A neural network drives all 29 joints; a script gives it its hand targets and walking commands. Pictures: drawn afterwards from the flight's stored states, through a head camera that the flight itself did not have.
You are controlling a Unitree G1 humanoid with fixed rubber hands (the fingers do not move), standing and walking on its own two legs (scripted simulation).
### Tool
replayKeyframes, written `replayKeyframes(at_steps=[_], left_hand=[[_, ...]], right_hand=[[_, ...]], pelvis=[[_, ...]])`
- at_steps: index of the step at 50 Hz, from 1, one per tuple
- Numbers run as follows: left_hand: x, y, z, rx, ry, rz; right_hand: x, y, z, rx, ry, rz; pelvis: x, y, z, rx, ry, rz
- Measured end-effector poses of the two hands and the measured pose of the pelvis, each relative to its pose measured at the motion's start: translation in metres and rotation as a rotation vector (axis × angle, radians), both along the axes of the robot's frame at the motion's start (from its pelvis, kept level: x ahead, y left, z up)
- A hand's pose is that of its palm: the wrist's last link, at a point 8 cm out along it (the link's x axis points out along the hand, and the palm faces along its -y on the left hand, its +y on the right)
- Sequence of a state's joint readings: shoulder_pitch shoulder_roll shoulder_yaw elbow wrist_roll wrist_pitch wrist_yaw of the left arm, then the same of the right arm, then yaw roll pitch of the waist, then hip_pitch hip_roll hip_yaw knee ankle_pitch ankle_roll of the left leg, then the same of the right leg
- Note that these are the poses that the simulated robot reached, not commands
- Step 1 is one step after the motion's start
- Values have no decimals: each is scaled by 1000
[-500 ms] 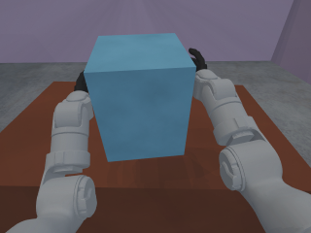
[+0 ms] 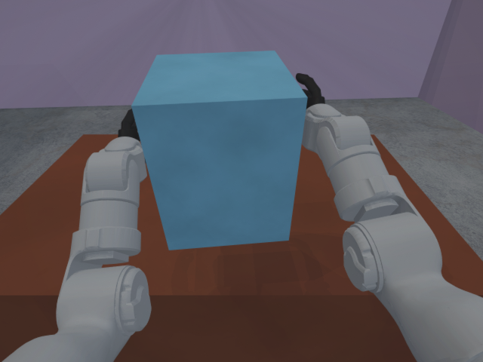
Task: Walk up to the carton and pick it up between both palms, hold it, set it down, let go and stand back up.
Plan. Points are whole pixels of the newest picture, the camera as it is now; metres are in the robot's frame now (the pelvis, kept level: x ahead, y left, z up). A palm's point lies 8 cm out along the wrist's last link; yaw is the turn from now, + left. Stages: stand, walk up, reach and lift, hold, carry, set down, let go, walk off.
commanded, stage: hold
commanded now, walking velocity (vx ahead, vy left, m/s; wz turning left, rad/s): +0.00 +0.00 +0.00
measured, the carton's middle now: (223, 148) +0.38 +0.03 +0.24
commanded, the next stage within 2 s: none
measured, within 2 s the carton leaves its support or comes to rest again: neither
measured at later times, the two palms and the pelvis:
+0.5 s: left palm (131, 144) +0.36 +0.17 +0.26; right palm (316, 116) +0.38 -0.12 +0.30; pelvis +0.00 +0.00 +0.00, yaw +0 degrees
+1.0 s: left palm (133, 143) +0.36 +0.17 +0.26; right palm (316, 115) +0.38 -0.12 +0.30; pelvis +0.00 +0.00 +0.00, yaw +0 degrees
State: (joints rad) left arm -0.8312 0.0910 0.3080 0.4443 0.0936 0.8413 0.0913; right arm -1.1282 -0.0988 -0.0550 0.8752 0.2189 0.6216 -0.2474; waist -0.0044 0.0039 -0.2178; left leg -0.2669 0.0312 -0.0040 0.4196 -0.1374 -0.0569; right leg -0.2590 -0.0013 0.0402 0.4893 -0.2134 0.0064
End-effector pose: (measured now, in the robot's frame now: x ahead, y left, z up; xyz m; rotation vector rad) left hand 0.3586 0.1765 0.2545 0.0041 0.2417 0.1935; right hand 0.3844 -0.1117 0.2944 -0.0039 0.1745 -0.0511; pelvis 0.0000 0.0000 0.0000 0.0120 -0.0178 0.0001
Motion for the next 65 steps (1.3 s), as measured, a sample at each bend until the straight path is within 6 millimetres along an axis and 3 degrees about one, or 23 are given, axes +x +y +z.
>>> replayKeyframes(at_steps=[65], left_hand=[[6, -5, 10, 8, -6, -23]], right_hand=[[-1, -6, 5, 8, 9, -19]], pelvis=[[0, 0, 0, 0, 0, 0]])
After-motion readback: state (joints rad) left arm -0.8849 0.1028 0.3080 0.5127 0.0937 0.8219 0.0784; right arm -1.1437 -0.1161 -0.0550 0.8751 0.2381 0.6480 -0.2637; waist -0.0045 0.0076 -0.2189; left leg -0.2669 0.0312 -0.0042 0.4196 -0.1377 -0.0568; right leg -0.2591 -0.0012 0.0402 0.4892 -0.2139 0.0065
